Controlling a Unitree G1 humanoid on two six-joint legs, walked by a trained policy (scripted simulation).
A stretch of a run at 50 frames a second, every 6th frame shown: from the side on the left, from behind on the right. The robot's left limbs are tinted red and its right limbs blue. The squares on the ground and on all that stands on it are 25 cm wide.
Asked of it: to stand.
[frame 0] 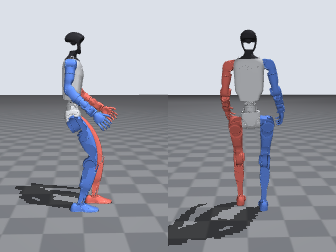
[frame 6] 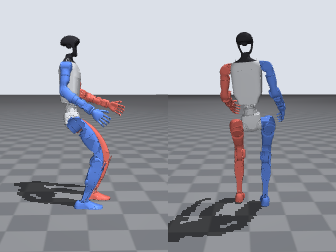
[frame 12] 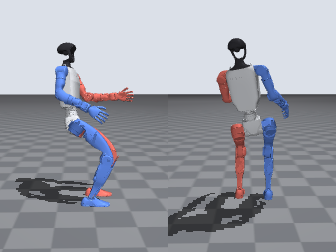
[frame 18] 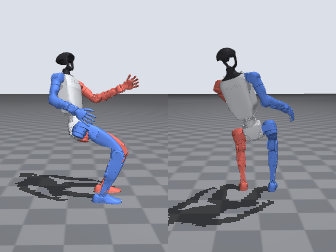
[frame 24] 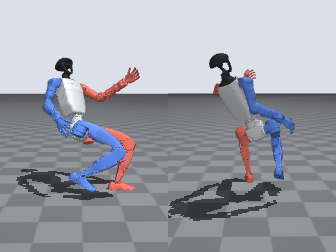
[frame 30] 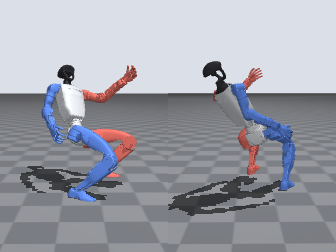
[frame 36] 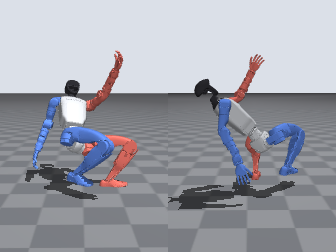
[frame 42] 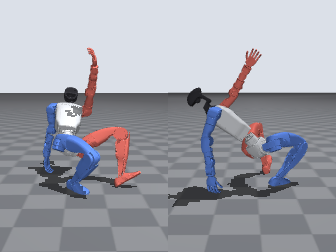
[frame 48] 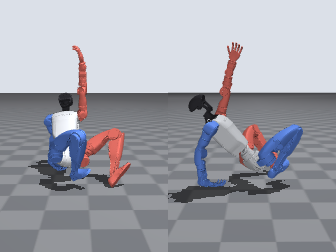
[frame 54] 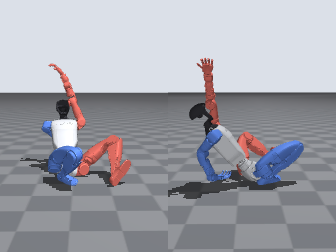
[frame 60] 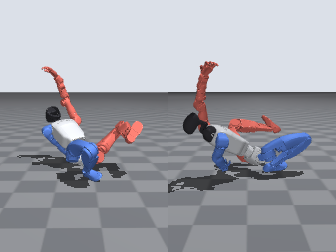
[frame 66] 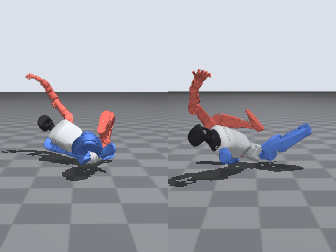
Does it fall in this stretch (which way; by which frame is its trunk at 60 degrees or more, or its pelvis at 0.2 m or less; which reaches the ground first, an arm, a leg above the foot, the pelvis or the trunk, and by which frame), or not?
yes: goes over backward and to its left; its pelvis at 0.2 m or less by frame 48; the left leg reaches the ground first, by frame 36
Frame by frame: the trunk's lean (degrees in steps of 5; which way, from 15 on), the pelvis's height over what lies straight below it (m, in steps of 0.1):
0: 5, 0.8
6: 5, 0.7
12: 10, 0.6
18: 20 to its left, 0.6
24: 30 to its left, 0.5
30: 35 to its left, 0.5
36: 50 to its left, 0.4
42: 55 to its left, 0.3
48: 45 to its left, 0.2
54: 40 to its left, 0.1
60: 65 backward and to its left, 0.2
66: 75 backward and to its left, 0.1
